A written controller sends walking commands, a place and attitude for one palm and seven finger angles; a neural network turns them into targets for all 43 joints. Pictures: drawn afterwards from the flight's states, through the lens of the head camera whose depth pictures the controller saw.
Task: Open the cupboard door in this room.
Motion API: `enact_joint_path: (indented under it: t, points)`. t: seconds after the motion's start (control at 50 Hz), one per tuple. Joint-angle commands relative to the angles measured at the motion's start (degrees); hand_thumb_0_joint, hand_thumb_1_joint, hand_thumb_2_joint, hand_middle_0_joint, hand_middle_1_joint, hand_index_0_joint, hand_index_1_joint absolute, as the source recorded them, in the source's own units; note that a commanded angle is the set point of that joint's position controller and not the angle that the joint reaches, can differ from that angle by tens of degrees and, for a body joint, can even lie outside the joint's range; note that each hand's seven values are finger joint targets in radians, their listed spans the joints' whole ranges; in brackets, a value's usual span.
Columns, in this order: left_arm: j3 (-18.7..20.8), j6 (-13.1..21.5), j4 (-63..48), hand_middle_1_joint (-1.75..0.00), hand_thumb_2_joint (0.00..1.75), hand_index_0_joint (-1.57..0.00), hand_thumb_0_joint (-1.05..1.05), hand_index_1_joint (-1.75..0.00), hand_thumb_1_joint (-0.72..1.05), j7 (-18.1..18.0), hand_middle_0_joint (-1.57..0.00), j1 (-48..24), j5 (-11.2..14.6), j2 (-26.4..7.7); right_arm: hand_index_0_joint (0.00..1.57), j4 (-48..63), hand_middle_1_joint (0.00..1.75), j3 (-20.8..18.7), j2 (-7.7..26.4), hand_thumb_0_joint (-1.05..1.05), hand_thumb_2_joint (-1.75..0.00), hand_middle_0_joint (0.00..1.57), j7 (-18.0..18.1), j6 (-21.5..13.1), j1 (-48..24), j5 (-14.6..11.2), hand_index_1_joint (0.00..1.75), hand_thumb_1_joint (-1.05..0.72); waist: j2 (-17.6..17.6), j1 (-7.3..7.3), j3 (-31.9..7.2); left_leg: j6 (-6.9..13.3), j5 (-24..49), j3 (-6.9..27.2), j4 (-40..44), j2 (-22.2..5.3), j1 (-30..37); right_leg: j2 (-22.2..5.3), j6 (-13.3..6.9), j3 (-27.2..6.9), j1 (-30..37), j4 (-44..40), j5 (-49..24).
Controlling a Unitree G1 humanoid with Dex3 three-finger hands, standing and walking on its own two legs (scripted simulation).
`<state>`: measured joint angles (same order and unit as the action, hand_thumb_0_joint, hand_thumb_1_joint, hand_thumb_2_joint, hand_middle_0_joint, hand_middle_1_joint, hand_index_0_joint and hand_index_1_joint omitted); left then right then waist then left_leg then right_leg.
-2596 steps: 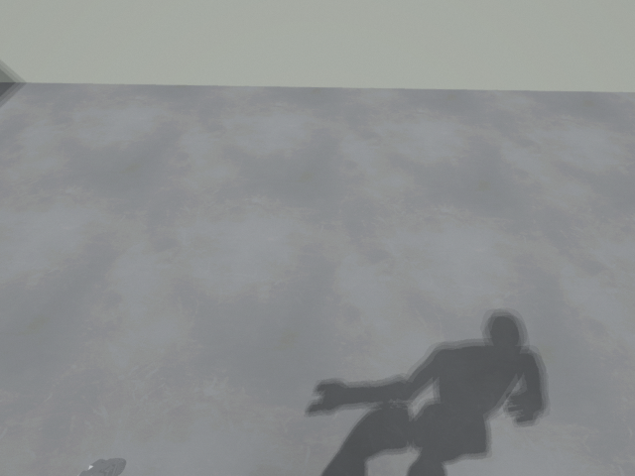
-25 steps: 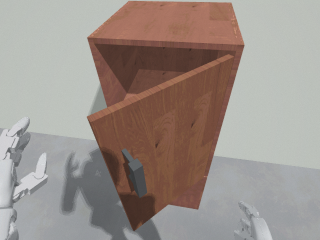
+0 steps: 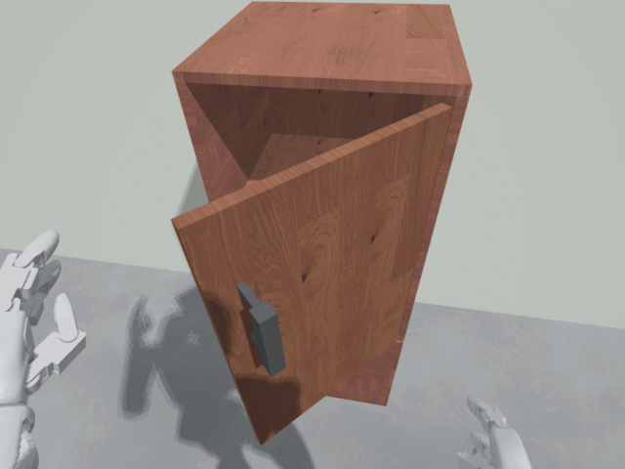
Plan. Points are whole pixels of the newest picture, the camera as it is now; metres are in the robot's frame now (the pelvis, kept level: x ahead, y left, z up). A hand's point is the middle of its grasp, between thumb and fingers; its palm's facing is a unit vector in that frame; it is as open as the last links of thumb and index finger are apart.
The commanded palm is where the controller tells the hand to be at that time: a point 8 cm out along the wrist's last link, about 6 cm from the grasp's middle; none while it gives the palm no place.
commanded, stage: step back with the hand held close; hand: left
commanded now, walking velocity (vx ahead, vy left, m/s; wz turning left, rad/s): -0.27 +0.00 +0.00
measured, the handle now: (260, 329) +0.26 +0.10 +0.08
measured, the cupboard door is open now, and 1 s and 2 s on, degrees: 47 47 47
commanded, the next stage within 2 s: stop stepping back and stand still in 1.20 s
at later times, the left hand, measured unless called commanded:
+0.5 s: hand (23, 386) +0.14 +0.29 +0.14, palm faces +0.38 -0.79 -0.48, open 7.4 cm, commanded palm +0.08 +0.33 +0.17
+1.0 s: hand out of the picture +0.07 +0.32 +0.15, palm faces +0.44 -0.78 -0.45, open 7.4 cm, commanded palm +0.00 +0.35 +0.17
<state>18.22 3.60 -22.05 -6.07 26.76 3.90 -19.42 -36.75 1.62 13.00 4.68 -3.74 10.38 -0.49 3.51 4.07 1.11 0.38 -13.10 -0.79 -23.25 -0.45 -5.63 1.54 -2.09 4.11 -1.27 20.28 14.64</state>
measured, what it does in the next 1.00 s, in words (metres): walks backwards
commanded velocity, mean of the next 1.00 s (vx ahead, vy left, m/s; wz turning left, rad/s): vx -0.31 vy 0.00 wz -0.03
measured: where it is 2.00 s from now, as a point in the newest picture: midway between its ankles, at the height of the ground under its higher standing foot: outside the picture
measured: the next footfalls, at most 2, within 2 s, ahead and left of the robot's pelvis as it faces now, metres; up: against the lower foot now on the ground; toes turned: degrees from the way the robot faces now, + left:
right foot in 1.30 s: -0.26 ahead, -0.06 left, +0.00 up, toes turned -2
left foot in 1.48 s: -0.20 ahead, +0.16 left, +0.00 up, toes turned +1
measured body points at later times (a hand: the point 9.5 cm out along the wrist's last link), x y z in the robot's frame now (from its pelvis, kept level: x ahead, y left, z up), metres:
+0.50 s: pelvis -0.06 +0.03 -0.01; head -0.04 +0.04 +0.44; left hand +0.11 +0.33 +0.17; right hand +0.11 -0.21 -0.09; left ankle +0.00 +0.12 -0.74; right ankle -0.03 -0.09 -0.74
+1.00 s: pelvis -0.13 +0.05 -0.02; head -0.10 +0.08 +0.43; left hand +0.04 +0.36 +0.17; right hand +0.06 -0.18 -0.09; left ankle -0.05 +0.13 -0.74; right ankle -0.09 -0.09 -0.72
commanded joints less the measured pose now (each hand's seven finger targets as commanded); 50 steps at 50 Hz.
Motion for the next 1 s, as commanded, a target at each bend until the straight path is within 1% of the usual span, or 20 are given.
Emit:
enact_joint_path:
  t: [0.0, 0.08, 0.2, 0.26, 0.4, 0.5, 0.56, 0.66, 0.72, 0.76, 0.78, 0.82, 0.84, 0.86, 0.88, 0.9, 0.92, 0.94, 0.96, 0.98]
  points:
    - [9.1, 6.0, -8.4, -0.30, 0.90, -0.20, 0.00, -0.30, 0.90, -0.7, -0.20, -2.8, 0.1, -12.2, 0.20, 10.5, 0.30, -2.5, 6.0, 0.00, -0.90, 0.20, 0.4, -0.9, -7.2, -0.2, 0.30, -0.90, -4.5, -2.56, -0.7, 2.5, 11.6, 3.5, -2.0, -1.4, -0.2, -6.5, 2.2, -5.4, -10.7, -5.7, -14.8]
    - [8.5, 5.7, -13.9, -0.30, 0.90, -0.20, 0.00, -0.30, 0.90, -0.7, -0.20, 3.1, -0.1, -12.0, 0.20, 11.9, 0.30, -3.4, 6.9, 0.00, -0.90, 0.20, 0.3, 1.1, -6.6, -0.1, 0.30, -0.90, 0.2, -2.92, -7.6, 2.1, 20.1, 3.2, -2.0, -2.6, -0.1, -6.4, 2.5, -3.7, -8.2, -1.1, -18.7]
    - [11.5, 5.6, -16.3, -0.30, 0.90, -0.20, 0.00, -0.30, 0.90, -2.1, -0.20, 4.4, 0.0, -14.9, 0.20, 13.3, 0.30, -4.2, 6.6, 0.00, -0.90, 0.20, 0.9, 2.2, -6.5, -0.7, 0.30, -0.90, -2.6, -3.08, -9.7, 1.7, 20.6, 3.8, -2.9, -3.7, -3.2, -6.5, 2.4, -4.3, -8.4, 2.0, -19.7]
    - [11.9, 6.2, -18.9, -0.30, 0.90, -0.20, 0.00, -0.30, 0.90, -2.6, -0.20, 3.3, -0.1, -15.9, 0.20, 13.5, 0.30, -4.5, 7.0, 0.00, -0.90, 0.20, 1.3, 2.0, -6.5, -0.8, 0.30, -0.90, -0.4, -3.20, -9.7, 1.9, 18.7, 4.6, -2.4, -4.1, -5.2, -6.5, 2.2, -4.6, -8.4, 3.0, -17.6]
    - [11.3, 6.9, -18.8, -0.30, 0.90, -0.20, 0.00, -0.30, 0.90, -3.3, -0.20, 4.6, -0.7, -14.5, 0.20, 13.9, 0.30, -4.7, 7.4, 0.00, -0.90, 0.20, 1.1, 1.0, -5.7, -0.9, 0.30, -0.90, -1.0, -3.72, -6.4, 2.3, 1.0, 6.9, -0.2, -5.0, -13.0, -6.1, 1.5, -6.4, -10.8, 2.5, -3.4]
    - [12.4, 8.5, -20.3, -0.30, 0.90, -0.20, 0.00, -0.30, 0.90, -3.8, -0.20, 4.4, -1.6, -14.7, 0.20, 14.3, 0.30, -4.3, 7.9, 0.00, -0.90, 0.20, 1.1, -0.4, -5.6, -0.2, 0.30, -0.90, 3.1, -3.81, -4.1, 3.3, -13.1, 10.2, 5.0, -6.7, -21.9, -4.3, 1.7, -5.8, -8.9, 5.3, 5.2]
    - [14.1, 9.5, -20.7, -0.30, 0.90, -0.20, 0.00, -0.30, 0.90, -3.8, -0.20, 4.2, -2.5, -15.2, 0.20, 14.6, 0.30, -4.5, 8.2, 0.00, -0.90, 0.20, 1.2, -1.5, -5.5, 0.0, 0.30, -0.90, 8.4, -3.27, -4.9, 5.1, -20.6, 14.5, 11.7, -9.6, -30.6, -1.0, 2.4, -4.1, -0.5, 14.4, 1.4]
    - [14.2, 10.4, -20.1, -0.30, 0.90, -0.20, 0.00, -0.30, 0.90, -3.0, -0.20, 5.4, -2.5, -14.3, 0.20, 13.9, 0.30, -4.7, 7.6, 0.00, -0.90, 0.20, 0.6, -3.1, -4.4, 0.5, 0.30, -0.90, 5.9, -3.59, -4.4, 5.2, -18.9, 13.4, 9.2, -8.7, -31.1, -0.8, 1.9, -6.5, -0.9, 13.6, -0.9]
    - [12.5, 10.2, -20.3, -0.30, 0.90, -0.20, 0.00, -0.30, 0.90, -3.1, -0.20, 3.5, -2.0, -13.7, 0.20, 13.1, 0.30, -5.0, 7.2, 0.00, -0.90, 0.20, 0.1, -3.1, -4.0, 0.0, 0.30, -0.90, -2.5, -4.03, -5.7, 2.0, -14.9, 8.0, 0.0, -4.3, -20.0, -4.5, -0.2, -10.8, -12.5, 3.5, 7.2]
    - [12.2, 10.2, -19.8, -0.30, 0.90, -0.20, 0.00, -0.30, 0.90, -3.6, -0.20, 3.1, -1.7, -14.3, 0.20, 11.1, 0.30, -5.5, 7.0, 0.00, -0.90, 0.20, 0.1, -2.7, -3.1, 0.3, 0.30, -0.90, -7.1, -4.44, -4.6, 0.1, -9.1, 3.9, -14.7, -0.6, -10.1, -11.6, -3.9, -17.5, -26.6, -4.9, 13.4]
    - [11.0, 10.0, -20.0, -0.30, 0.90, -0.20, 0.00, -0.30, 0.90, -4.0, -0.20, 1.7, -1.7, -13.7, 0.20, 10.4, 0.30, -5.1, 6.2, 0.00, -0.90, 0.20, -0.1, -2.5, -2.8, 0.3, 0.30, -0.90, -9.4, -4.78, -4.9, -0.3, -6.5, 3.3, -20.5, 0.1, -8.1, -15.0, -5.1, -18.7, -29.0, -5.4, 9.1]
    - [11.7, 9.7, -20.0, -0.30, 0.90, -0.20, 0.00, -0.30, 0.90, -4.2, -0.20, 0.5, -1.9, -14.7, 0.20, 10.1, 0.30, -4.8, 5.4, 0.00, -0.90, 0.20, -0.1, -2.0, -3.8, 0.3, 0.30, -0.90, -10.4, -4.75, -5.4, -0.2, -5.8, 3.1, -23.4, 0.0, -8.9, -16.6, -5.3, -17.1, -27.5, -3.0, -3.6]
    - [12.6, 9.6, -20.2, -0.30, 0.90, -0.20, 0.00, -0.30, 0.90, -4.3, -0.20, 0.2, -1.9, -15.4, 0.20, 10.1, 0.30, -4.6, 5.1, 0.00, -0.90, 0.20, 0.1, -1.9, -4.1, 0.3, 0.30, -0.90, -10.9, -4.54, -5.0, -0.1, -6.5, 3.5, -19.3, -0.6, -9.8, -15.9, -4.6, -15.3, -25.5, -1.3, -7.2]
    - [12.6, 9.5, -20.4, -0.30, 0.90, -0.20, 0.00, -0.30, 0.90, -4.3, -0.20, -0.3, -2.0, -15.8, 0.20, 9.7, 0.30, -4.4, 5.2, 0.00, -0.90, 0.20, 0.5, -1.7, -5.4, 0.4, 0.30, -0.90, -6.8, -5.00, -2.9, 0.2, -3.2, 3.9, -12.0, -1.4, -10.3, -14.3, -3.4, -13.8, -24.8, 1.3, -9.2]
    - [13.5, 9.5, -21.6, -0.30, 0.90, -0.20, 0.00, -0.30, 0.90, -4.3, -0.20, 0.1, -1.9, -16.2, 0.20, 10.4, 0.30, -4.4, 6.1, 0.00, -0.90, 0.20, 0.9, -1.8, -5.1, 0.5, 0.30, -0.90, -1.5, -4.39, -3.1, 1.1, 2.7, 7.2, -3.3, -3.8, -12.0, -8.9, -0.6, -10.3, -22.3, 5.8, -7.8]
    - [13.7, 10.2, -23.3, -0.30, 0.90, -0.20, 0.00, -0.30, 0.90, -4.1, -0.20, 0.0, -2.0, -16.3, 0.20, 11.3, 0.30, -4.5, 6.9, 0.00, -0.90, 0.20, 1.1, -2.2, -6.0, 0.4, 0.30, -0.90, 5.3, -3.68, -4.5, 2.8, 8.0, 12.1, 2.2, -8.5, -15.1, -3.0, 2.3, -7.0, -17.7, 11.3, -7.0]
    - [14.9, 11.0, -23.1, -0.30, 0.90, -0.20, 0.00, -0.30, 0.90, -3.7, -0.20, 2.2, -2.0, -16.4, 0.20, 11.5, 0.30, -4.7, 6.9, 0.00, -0.90, 0.20, 1.0, -3.1, -6.1, 0.4, 0.30, -0.90, 13.4, -3.54, -8.7, 5.1, -1.4, 17.5, 10.0, -14.7, -20.7, 1.1, 3.2, -4.4, -9.8, 23.2, 2.4]
    - [15.6, 11.3, -24.4, -0.30, 0.90, -0.20, 0.00, -0.30, 0.90, -3.6, -0.20, 1.6, -1.9, -16.3, 0.20, 11.9, 0.30, -5.0, 6.8, 0.00, -0.90, 0.20, 0.8, -3.7, -5.3, 1.6, 0.30, -0.90, 16.1, -3.95, -8.7, 8.0, -6.9, 24.6, 15.6, -18.6, -24.8, 3.1, 3.3, -5.7, -9.9, 35.7, 12.0]
    - [15.7, 11.4, -24.6, -0.30, 0.90, -0.20, 0.00, -0.30, 0.90, -3.8, -0.20, 0.9, -2.0, -16.9, 0.20, 11.0, 0.30, -5.3, 6.0, 0.00, -0.90, 0.20, 0.6, -4.2, -5.3, 2.1, 0.30, -0.90, 12.4, -4.04, -7.7, 9.6, -3.6, 26.2, 14.1, -19.9, -22.5, 2.8, 2.6, -8.8, -15.0, 42.7, 14.7]
    - [14.1, 11.6, -25.5, -0.30, 0.90, -0.20, 0.00, -0.30, 0.90, -3.9, -0.20, 0.9, -1.5, -15.0, 0.20, 10.2, 0.30, -5.5, 5.4, 0.00, -0.90, 0.20, -0.1, -5.0, -4.1, 2.0, 0.30, -0.90, 5.3, -4.06, -8.9, 9.9, 7.0, 22.8, 9.4, -18.7, -14.5, 2.2, 2.3, -9.7, -20.6, 42.6, 15.4]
